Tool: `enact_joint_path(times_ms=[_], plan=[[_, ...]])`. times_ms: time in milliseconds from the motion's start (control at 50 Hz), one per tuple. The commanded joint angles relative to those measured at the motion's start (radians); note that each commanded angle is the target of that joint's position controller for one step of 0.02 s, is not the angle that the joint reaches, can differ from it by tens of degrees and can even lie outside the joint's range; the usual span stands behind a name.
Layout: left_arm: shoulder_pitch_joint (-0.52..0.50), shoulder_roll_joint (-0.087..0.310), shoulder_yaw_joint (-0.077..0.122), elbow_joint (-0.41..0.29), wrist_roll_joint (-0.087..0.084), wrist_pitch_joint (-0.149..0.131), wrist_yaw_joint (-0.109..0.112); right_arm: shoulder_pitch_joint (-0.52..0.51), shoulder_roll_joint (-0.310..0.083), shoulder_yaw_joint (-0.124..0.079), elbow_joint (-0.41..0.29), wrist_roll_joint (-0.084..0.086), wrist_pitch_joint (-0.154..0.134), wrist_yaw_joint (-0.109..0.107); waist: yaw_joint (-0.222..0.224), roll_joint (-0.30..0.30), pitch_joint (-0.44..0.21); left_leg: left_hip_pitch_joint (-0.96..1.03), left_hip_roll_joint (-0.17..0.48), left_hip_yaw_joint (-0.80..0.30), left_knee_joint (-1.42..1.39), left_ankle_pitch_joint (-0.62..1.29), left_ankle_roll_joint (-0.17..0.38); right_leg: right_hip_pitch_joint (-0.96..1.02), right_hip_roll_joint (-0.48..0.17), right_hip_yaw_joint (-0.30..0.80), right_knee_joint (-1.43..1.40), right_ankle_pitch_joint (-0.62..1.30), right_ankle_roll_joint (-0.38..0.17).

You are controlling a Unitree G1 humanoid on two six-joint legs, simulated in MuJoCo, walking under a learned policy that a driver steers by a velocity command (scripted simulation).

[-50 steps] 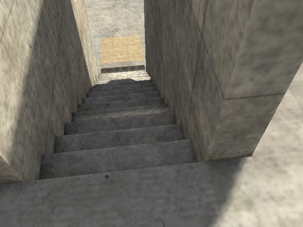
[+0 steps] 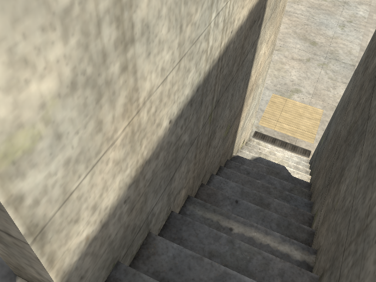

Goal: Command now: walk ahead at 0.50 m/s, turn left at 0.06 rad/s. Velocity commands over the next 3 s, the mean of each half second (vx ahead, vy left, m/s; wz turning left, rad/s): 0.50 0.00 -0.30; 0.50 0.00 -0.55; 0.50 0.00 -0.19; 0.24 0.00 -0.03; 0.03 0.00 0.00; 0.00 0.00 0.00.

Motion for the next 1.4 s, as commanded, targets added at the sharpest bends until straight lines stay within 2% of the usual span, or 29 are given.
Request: enact_joint_path(times_ms=[20, 80, 160, 260, 460, 520, 540, 560, 580, 600, 640, 680, 720, 780, 860, 980, 1000, 1040, 1080, 1100, 1120, 1160, 1180, 1200, 1240, 1260, 1320, 1380, 1400], plan=[[-0.039, 0.138, 0.042, -0.092, -0.010, -0.007, -0.002, 0.228, -0.155, -0.055, 0.032, 0.023, -0.015, -0.012, -0.085, 0.087, -0.057, 0.384, 0.320, -0.376, -0.297, 0.125, 0.189, -0.372, -0.010, 0.166, 0.158, 0.037, -0.023], [-0.037, 0.109, 0.047, -0.064, -0.005, 0.036, -0.007, 0.177, -0.096, -0.034, 0.044, 0.016, -0.032, -0.040, -0.049, 0.120, -0.014, 0.318, 0.278, -0.243, -0.351, 0.275, 0.121, -0.307, -0.003, 0.177, 0.087, 0.132, 0.016], [-0.060, 0.095, 0.060, -0.055, 0.010, 0.071, 0.001, 0.241, -0.132, -0.054, 0.102, -0.006, -0.052, -0.059, -0.049, 0.101, 0.011, 0.286, 0.286, -0.154, -0.347, 0.312, 0.126, -0.352, 0.013, 0.177, 0.140, 0.372, 0.023], [-0.155, 0.107, 0.101, -0.096, 0.027, 0.042, -0.039, 0.302, -0.129, -0.061, 0.198, 0.015, -0.089, -0.080, -0.046, 0.118, 0.084, 0.219, 0.247, -0.053, -0.167, 0.148, 0.081, -0.426, -0.002, 0.242, -0.100, 0.795, 0.034], [-0.221, 0.009, 0.057, -0.118, 0.003, 0.049, -0.034, 0.336, -0.141, -0.050, 0.269, 0.000, -0.121, -0.105, -0.091, 0.080, 0.149, -0.060, 0.229, 0.055, 0.254, -0.087, 0.017, -0.064, 0.013, -0.012, -0.369, 1.057, 0.027], [0.302, 0.087, 0.094, 0.075, 0.032, 0.042, -0.008, 0.294, -0.125, -0.043, 0.308, -0.001, -0.059, -0.104, 0.111, 0.063, -0.009, 0.096, 0.168, 0.122, 0.978, 0.336, 0.016, 0.228, 0.039, 0.000, -0.664, 0.870, -0.063], [0.397, 0.142, 0.114, 0.109, 0.059, 0.037, 0.001, 0.223, -0.103, -0.048, 0.298, -0.006, -0.030, -0.102, 0.213, -0.155, -0.013, -0.108, 0.048, 0.140, 1.506, -0.147, 0.007, 0.407, 0.002, 0.047, -0.701, 0.850, -0.117], [0.387, 0.232, 0.102, 0.134, 0.056, 0.015, 0.000, 0.255, 0.013, -0.025, 0.228, 0.006, -0.044, -0.082, 0.085, -0.334, -0.016, -0.649, -0.032, 0.089, 1.800, -0.739, -0.030, 0.669, -0.133, 0.173, -0.185, 1.634, -0.150], [0.295, 0.200, 0.087, 0.070, 0.002, -0.005, -0.009, 0.316, -0.037, -0.024, 0.171, -0.007, -0.038, -0.082, 0.003, -0.162, -0.129, -0.701, 0.033, -0.017, 1.711, -0.608, -0.055, 0.635, -0.244, 0.429, -0.209, 1.725, -0.228], [0.242, 0.184, 0.086, 0.041, -0.031, -0.014, -0.010, 0.279, -0.093, -0.034, 0.158, -0.019, -0.037, -0.087, -0.007, 0.022, -0.096, -0.735, 0.050, -0.013, 1.654, -0.517, -0.084, 0.462, -0.292, 0.467, -0.317, 1.460, -0.288], [0.205, 0.199, 0.090, 0.056, -0.035, -0.006, 0.030, 0.267, -0.068, -0.021, 0.157, -0.035, -0.011, -0.073, -0.033, -0.125, -0.094, -0.742, 0.107, -0.150, 1.473, -0.428, -0.088, 0.216, -0.378, 0.699, -0.469, 0.509, -0.383], [0.176, 0.047, 0.029, 0.082, 0.002, -0.022, 0.028, 0.085, -0.135, -0.039, 0.156, -0.046, 0.016, -0.075, -0.051, 0.103, 0.079, -0.723, 0.136, -0.188, 1.180, -0.130, -0.135, -0.041, -0.267, 0.640, -0.495, 0.192, -0.280], [0.173, 0.003, 0.002, 0.081, -0.019, -0.046, 0.059, -0.055, -0.057, -0.013, 0.131, -0.022, 0.038, -0.062, -0.061, 0.108, 0.144, -0.647, 0.134, -0.150, 0.886, 0.069, -0.207, -0.236, -0.170, 0.607, -0.482, 0.200, -0.192], [0.193, 0.060, 0.031, 0.107, -0.021, -0.044, 0.069, 0.061, -0.068, -0.025, 0.234, -0.029, 0.061, -0.071, -0.071, -0.041, 0.029, -0.402, 0.129, -0.135, 0.693, 0.313, -0.183, -0.209, -0.075, 0.541, -0.430, 0.431, -0.142], [0.238, -0.031, 0.026, 0.107, -0.054, -0.027, 0.108, -0.135, -0.048, -0.029, 0.159, -0.033, 0.015, -0.013, 0.008, -0.016, 0.047, -0.446, 0.061, -0.159, 0.335, 0.660, -0.142, -0.111, 0.036, 0.535, -0.247, 0.123, -0.175], [0.185, -0.029, 0.027, 0.094, -0.004, -0.040, 0.073, -0.282, -0.012, -0.028, 0.058, 0.001, -0.030, -0.014, 0.142, -0.140, 0.064, -0.152, 0.026, -0.142, 0.033, 0.626, -0.113, -0.132, 0.089, 0.499, -0.162, 0.198, -0.157], [0.138, -0.021, 0.028, 0.100, 0.012, -0.037, 0.076, -0.217, -0.037, -0.040, 0.071, 0.002, -0.048, -0.013, 0.112, -0.192, 0.052, -0.142, 0.074, -0.222, 0.096, 0.686, -0.090, -0.107, 0.071, 0.555, -0.082, 0.167, -0.180], [0.150, -0.045, 0.013, 0.123, 0.045, -0.012, 0.085, -0.069, -0.053, -0.056, 0.124, 0.033, -0.070, -0.025, 0.078, -0.077, 0.072, -0.012, 0.073, -0.167, -0.169, 0.567, -0.097, -0.063, 0.120, 0.476, 0.086, 0.330, -0.171], [0.167, -0.045, 0.024, 0.148, 0.023, -0.027, 0.085, 0.351, -0.121, -0.099, 0.262, 0.041, -0.061, -0.054, -0.093, 0.040, 0.045, 0.354, 0.113, -0.158, -0.340, 0.593, -0.094, -0.219, 0.150, 0.375, 0.542, 0.322, -0.157], [0.145, -0.069, 0.034, 0.158, 0.008, -0.049, 0.067, 0.513, -0.169, -0.122, 0.309, 0.034, -0.045, -0.059, -0.168, 0.165, -0.017, 0.623, 0.205, -0.214, -0.236, 0.747, -0.048, -0.461, 0.260, 0.261, 0.944, -0.201, -0.106], [0.283, -0.078, 0.036, 0.122, -0.061, -0.062, 0.064, 0.489, -0.197, -0.109, 0.295, -0.009, -0.037, -0.036, -0.048, 0.283, -0.164, 0.903, 0.367, -0.270, 0.160, 1.230, 0.007, -0.723, 0.217, 0.181, 1.183, -0.433, -0.078], [0.134, -0.083, 0.021, 0.080, -0.009, -0.063, 0.092, 0.491, -0.120, -0.084, 0.283, 0.022, -0.042, -0.016, -0.109, 0.238, -0.137, 0.795, 0.368, -0.318, 0.102, 0.868, 0.121, -0.968, 0.139, 0.092, 1.247, -0.328, -0.095], [0.065, -0.042, 0.026, 0.045, 0.028, -0.051, 0.089, 0.408, -0.154, -0.092, 0.270, 0.020, -0.057, -0.033, -0.097, 0.267, -0.099, 0.588, 0.394, -0.497, -0.046, 0.187, 0.249, -0.951, 0.080, 0.115, 1.090, -0.198, -0.090], [-0.042, -0.006, 0.040, 0.067, 0.043, -0.016, 0.082, 0.353, -0.085, -0.060, 0.270, 0.025, -0.053, -0.035, -0.073, 0.117, 0.044, 0.330, 0.315, -0.533, -0.119, -0.100, 0.249, -0.917, 0.060, 0.081, 1.024, -0.163, -0.062], [-0.061, -0.059, 0.027, 0.076, 0.039, 0.011, 0.082, 0.321, -0.067, -0.030, 0.289, -0.007, -0.062, -0.053, 0.007, 0.098, 0.109, 0.033, 0.282, -0.493, -0.026, 0.240, 0.174, -0.771, 0.056, 0.182, 0.702, 0.124, 0.015], [-0.119, -0.041, 0.022, 0.042, 0.017, 0.003, 0.064, 0.231, -0.078, -0.024, 0.240, 0.012, -0.068, -0.067, 0.071, 0.049, 0.130, -0.183, 0.203, -0.343, -0.076, 0.296, 0.124, -0.552, 0.028, 0.131, 0.292, 0.341, 0.077], [0.022, -0.077, 0.018, 0.186, 0.047, 0.009, 0.043, 0.318, -0.155, -0.056, 0.268, 0.041, -0.060, -0.072, 0.065, 0.214, -0.084, -0.109, 0.204, -0.303, 0.023, 0.558, 0.106, -0.256, 0.060, 0.033, 0.286, 0.605, 0.076], [-0.351, -0.032, 0.019, 0.077, 0.039, -0.030, 0.016, 0.512, -0.052, -0.043, 0.322, 0.087, -0.101, -0.102, -0.085, 0.105, 0.036, 0.135, 0.073, -0.260, 0.226, 0.190, 0.025, -0.541, 0.050, 0.064, -0.201, 0.954, 0.046], [-0.380, -0.064, 0.010, 0.056, 0.040, -0.036, 0.006, 0.488, -0.051, -0.044, 0.311, 0.063, -0.092, -0.097, -0.099, 0.081, 0.029, 0.036, 0.058, -0.258, 0.206, 0.176, 0.029, -0.392, 0.083, 0.026, -0.239, 1.004, 0.036]])
Next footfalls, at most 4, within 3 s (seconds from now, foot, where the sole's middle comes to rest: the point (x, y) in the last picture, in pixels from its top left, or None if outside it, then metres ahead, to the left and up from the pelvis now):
0.54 right None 0.31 -0.17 -0.96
1.08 left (203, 281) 0.64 -0.07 -1.15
1.58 right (244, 261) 0.82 -0.29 -1.34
2.02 left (221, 228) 1.10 -0.20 -1.53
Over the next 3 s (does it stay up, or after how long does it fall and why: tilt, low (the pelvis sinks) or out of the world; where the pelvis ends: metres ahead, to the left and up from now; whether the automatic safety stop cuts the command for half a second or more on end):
stays up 0.92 -0.27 -0.65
